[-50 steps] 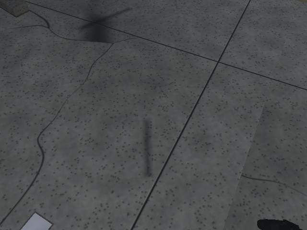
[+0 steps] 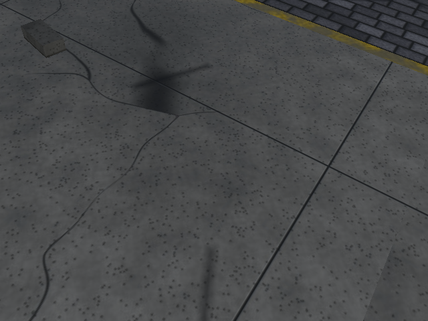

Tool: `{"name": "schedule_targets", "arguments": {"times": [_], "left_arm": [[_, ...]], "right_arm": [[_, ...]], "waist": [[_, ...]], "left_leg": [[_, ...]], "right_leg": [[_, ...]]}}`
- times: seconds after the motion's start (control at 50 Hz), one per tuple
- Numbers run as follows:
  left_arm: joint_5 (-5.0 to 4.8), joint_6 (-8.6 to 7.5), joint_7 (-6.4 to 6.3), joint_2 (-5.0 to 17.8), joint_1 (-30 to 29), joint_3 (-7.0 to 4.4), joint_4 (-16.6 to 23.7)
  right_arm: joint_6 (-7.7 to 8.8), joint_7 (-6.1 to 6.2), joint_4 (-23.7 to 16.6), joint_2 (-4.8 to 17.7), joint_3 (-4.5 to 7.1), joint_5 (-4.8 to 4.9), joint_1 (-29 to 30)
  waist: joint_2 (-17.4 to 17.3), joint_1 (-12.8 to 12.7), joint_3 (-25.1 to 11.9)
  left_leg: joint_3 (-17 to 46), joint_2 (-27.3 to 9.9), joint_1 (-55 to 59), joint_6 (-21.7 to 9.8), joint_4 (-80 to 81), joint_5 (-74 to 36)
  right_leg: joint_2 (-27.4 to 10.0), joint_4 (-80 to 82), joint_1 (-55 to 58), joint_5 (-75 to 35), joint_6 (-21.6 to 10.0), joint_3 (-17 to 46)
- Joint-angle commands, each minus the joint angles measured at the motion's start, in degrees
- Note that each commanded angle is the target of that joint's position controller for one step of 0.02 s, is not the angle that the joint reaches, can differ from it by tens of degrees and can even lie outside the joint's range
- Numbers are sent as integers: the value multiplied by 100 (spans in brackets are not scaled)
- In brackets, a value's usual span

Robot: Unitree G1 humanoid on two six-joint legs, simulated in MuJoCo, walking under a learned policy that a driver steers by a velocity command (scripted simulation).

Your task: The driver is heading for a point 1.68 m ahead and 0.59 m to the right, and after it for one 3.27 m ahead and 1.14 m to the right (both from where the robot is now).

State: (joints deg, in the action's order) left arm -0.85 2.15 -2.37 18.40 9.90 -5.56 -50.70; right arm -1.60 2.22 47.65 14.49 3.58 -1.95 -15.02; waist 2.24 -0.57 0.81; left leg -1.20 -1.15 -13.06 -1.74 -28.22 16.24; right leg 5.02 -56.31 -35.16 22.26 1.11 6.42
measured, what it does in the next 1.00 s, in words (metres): steps on the spot, turning right: right foot, then left foot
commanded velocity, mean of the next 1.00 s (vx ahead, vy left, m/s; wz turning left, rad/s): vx -0.01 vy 0.00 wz -0.48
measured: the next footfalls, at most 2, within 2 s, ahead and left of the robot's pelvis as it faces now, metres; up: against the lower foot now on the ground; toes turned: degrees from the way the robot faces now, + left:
right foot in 0.40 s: -0.03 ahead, -0.16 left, +0.00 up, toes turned -24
left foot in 0.92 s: +0.09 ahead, +0.04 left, +0.00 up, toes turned -32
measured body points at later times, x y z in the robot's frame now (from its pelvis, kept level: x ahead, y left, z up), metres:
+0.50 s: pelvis -0.04 -0.05 -0.01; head -0.01 -0.08 +0.44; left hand +0.20 +0.17 -0.09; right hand -0.02 -0.38 -0.13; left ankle -0.03 +0.09 -0.67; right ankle -0.07 -0.14 -0.74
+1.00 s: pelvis -0.01 -0.05 -0.01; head +0.01 -0.05 +0.44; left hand +0.26 +0.10 -0.11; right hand -0.02 -0.36 -0.10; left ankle +0.06 +0.06 -0.74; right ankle -0.07 -0.14 -0.74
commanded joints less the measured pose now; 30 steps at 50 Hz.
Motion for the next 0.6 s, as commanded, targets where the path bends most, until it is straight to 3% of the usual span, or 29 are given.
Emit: {"name": "schedule_targets", "arguments": {"times": [0.02, 0.08, 0.18, 0.24, 0.28, 0.32, 0.36, 0.38, 0.4, 0.42, 0.44, 0.46, 0.48, 0.5, 0.52, 0.54, 0.6], "left_arm": [[46, 81, -109, 640, 354, -248, 174], [-11, 63, -96, 535, 50, -213, 495], [-19, 70, 61, 302, -257, -63, 980], [-16, 78, 193, 181, -370, 29, 1215], [-22, 97, 268, 239, -340, 22, 1311], [-33, 136, 337, 281, -274, -5, 1383], [-42, 177, 397, 282, 25, -51, 1343], [-31, 190, 368, 409, 288, -123, 1259], [-40, 185, 284, 877, 621, -286, 1212], [32, 136, 196, 1587, 611, -394, 1386], [200, -38, 272, 1293, 655, -306, 1454], [207, -165, 299, 1141, 360, -233, 1464], [123, -229, 277, 1015, 34, -204, 1490], [40, -235, 249, 835, -207, -144, 1537], [9, -225, 214, 763, -340, -98, 1572], [40, -221, 190, 753, -340, -79, 1604], [65, -239, 137, 777, -216, -67, 1636]], "right_arm": [[256, 80, -707, 564, 52, 109, 1077], [226, 197, -545, 568, 10, 95, 479], [159, 243, -466, 1005, 174, 113, 178], [146, 167, -524, 1189, 271, 127, 319], [149, 90, -537, 1279, 328, 159, 359], [163, 27, -541, 1349, 375, 239, 431], [167, -11, -540, 1335, 390, 357, 625], [170, -40, -433, 1183, 360, 375, 426], [186, -86, -392, 915, 289, 243, 209], [210, -113, -805, 546, 140, -48, 455], [218, -72, -893, 843, 236, 63, 882], [183, -53, -919, 1010, 292, 223, 983], [159, -7, -844, 1016, 317, 242, 926], [138, 58, -772, 1080, 345, 159, 869], [128, 79, -743, 1104, 370, 108, 721], [139, 74, -730, 1069, 372, 105, 604], [172, 73, -782, 956, 352, 150, 561]], "waist": [[-982, -287, 66], [-1050, 53, 113], [-1149, 349, -43], [-1167, 391, -53], [-1175, 373, -164], [-1199, 304, -283], [-1134, 39, -399], [-910, -45, -503], [46, -77, -714], [1727, 50, -664], [920, -371, -1123], [664, -218, -834], [483, -58, -581], [322, 40, -473], [349, 160, -457], [396, 210, -535], [392, 170, -589]], "left_leg": [[768, -1265, -221, -628, 1369, -894], [575, -1354, 589, -831, 1302, -1140], [546, -1730, 1398, -1019, 1217, -1342], [226, -1798, 982, -1088, 1150, -1645], [73, -1853, 853, -1115, 1008, -2154], [12, -1957, 879, -1058, 803, -2476], [-235, -1904, 701, -740, 333, -2434], [-504, -1731, 352, -397, -137, -2018], [-965, -1277, -670, 96, -1344, -896], [-1071, -360, -2585, 681, -3067, 2325], [75, -199, -2751, 683, -4094, 2469], [259, -261, -2877, 581, -4337, 1947], [351, -320, -2893, 500, -4172, 1395], [447, -363, -2871, 483, -3996, 998], [441, -296, -2612, 503, -3987, 667], [430, -207, -2436, 520, -4016, 426], [515, -107, -2419, 582, -3507, 118]], "right_leg": [[-68, -1780, -223, -335, 216, 117], [-218, -1566, -654, -561, 463, -21], [-635, -91, -457, -223, 655, -357], [-804, 639, 274, 105, 506, -749], [-738, 1046, 722, 157, 346, -1002], [-695, 1533, 1057, 36, 150, -1107], [-568, 2608, 1758, -726, -150, -1262], [-429, 3237, 2443, -1370, -342, -1188], [-942, 3484, 3599, -2975, -653, -259], [-2581, 3332, 4195, -5114, -1714, 2020], [-2885, 3526, 3816, -4544, -2350, 2148], [-2540, 3644, 3572, -3965, -2100, 1565], [-2158, 3690, 3283, -3353, -1732, 1175], [-1984, 3709, 3092, -3064, -1507, 1057], [-1843, 3759, 2811, -3099, -1456, 916], [-1767, 3793, 2705, -3075, -1462, 885], [-1655, 3823, 2804, -2749, -1478, 972]]}}
Keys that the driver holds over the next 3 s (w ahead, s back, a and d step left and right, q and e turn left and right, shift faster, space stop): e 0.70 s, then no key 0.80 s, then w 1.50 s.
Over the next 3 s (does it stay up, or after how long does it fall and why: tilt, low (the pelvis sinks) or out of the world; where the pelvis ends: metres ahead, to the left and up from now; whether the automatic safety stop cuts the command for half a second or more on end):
stays up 0.53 -0.41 0.01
